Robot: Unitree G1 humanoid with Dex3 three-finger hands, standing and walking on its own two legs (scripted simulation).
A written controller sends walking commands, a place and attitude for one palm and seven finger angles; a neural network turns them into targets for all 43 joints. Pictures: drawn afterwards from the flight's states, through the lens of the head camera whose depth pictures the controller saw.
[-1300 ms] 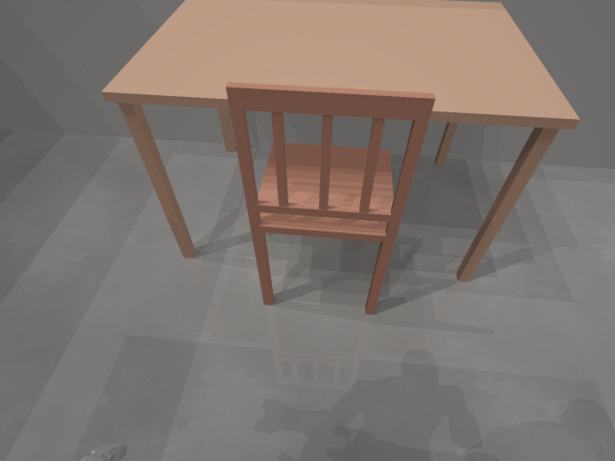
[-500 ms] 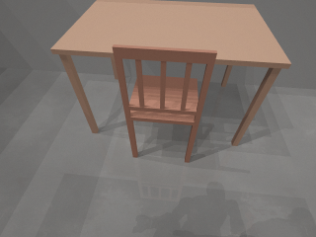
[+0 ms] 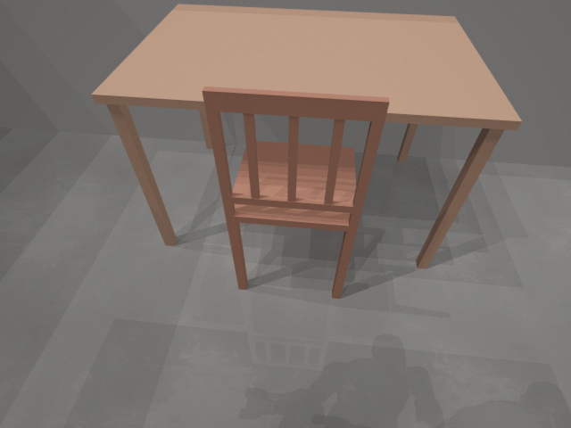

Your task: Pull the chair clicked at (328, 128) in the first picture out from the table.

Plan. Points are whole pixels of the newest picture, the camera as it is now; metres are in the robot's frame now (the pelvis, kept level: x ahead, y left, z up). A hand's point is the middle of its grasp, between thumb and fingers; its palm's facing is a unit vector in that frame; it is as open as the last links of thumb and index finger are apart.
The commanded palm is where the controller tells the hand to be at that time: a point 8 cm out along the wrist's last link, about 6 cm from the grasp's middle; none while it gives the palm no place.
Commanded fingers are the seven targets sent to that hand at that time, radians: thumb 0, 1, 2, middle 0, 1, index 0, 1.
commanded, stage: look at it before walking up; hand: left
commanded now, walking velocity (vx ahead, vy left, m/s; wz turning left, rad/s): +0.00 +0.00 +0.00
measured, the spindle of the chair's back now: (292, 161) +0.76 +0.02 -0.10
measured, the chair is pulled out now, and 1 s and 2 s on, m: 0.00 0.00 0.00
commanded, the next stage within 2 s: take the last steps up to it in 0.14 s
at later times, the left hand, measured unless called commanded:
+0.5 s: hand out of the picture +0.05 +0.20 -0.18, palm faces -0.05 -0.97 -0.26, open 7.4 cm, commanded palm none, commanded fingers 0.00 0.90 0.90 -0.20 -0.30 -0.20 -0.30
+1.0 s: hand out of the picture +0.08 +0.09 -0.19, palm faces -0.01 -0.99 -0.11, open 7.4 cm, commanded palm none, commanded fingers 0.00 0.90 0.90 -0.20 -0.30 -0.20 -0.30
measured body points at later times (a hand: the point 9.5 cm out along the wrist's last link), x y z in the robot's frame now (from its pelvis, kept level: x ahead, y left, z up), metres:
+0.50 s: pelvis +0.03 -0.02 -0.01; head +0.03 -0.02 +0.44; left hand +0.05 +0.25 -0.16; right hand +0.04 -0.27 -0.16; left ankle -0.02 +0.13 -0.75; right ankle -0.01 -0.11 -0.74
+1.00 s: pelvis +0.20 -0.05 -0.03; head +0.22 -0.05 +0.42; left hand +0.09 +0.14 -0.18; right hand +0.29 -0.28 -0.17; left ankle +0.29 +0.02 -0.75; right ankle +0.03 -0.11 -0.71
